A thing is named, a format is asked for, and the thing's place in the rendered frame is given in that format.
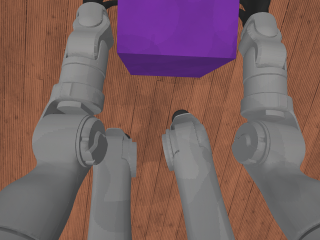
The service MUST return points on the robot right foot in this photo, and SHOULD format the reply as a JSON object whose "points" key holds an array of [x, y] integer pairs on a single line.
{"points": [[179, 112]]}

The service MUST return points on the robot right hand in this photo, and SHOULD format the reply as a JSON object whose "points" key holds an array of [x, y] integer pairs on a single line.
{"points": [[251, 7]]}

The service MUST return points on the robot left upper arm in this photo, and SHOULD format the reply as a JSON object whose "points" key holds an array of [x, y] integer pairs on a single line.
{"points": [[37, 206]]}

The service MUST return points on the robot right upper arm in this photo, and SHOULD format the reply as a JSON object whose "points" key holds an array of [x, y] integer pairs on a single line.
{"points": [[272, 154]]}

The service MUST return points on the right robot shin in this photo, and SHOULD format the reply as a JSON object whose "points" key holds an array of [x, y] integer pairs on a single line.
{"points": [[200, 130]]}

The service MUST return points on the carton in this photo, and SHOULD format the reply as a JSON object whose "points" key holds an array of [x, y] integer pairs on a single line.
{"points": [[176, 38]]}

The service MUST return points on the robot right forearm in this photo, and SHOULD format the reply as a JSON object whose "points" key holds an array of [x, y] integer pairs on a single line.
{"points": [[265, 92]]}

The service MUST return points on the robot left forearm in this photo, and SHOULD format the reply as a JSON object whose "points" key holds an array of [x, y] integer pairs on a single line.
{"points": [[84, 66]]}

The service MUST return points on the robot left hand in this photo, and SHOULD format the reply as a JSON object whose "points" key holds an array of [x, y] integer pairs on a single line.
{"points": [[106, 4]]}

